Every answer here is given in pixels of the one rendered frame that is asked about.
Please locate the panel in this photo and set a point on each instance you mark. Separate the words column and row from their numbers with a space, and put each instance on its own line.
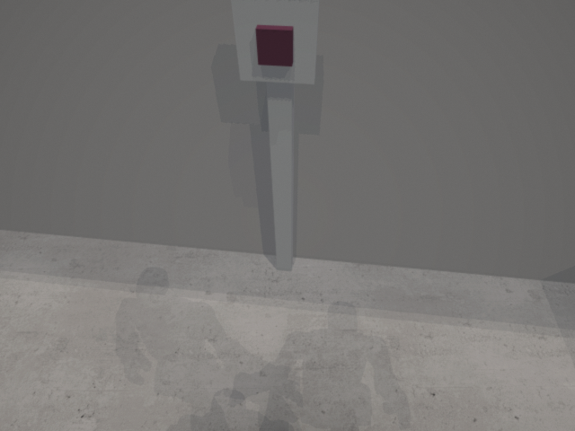
column 303, row 15

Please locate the button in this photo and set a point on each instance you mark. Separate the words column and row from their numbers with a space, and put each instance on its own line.
column 274, row 45

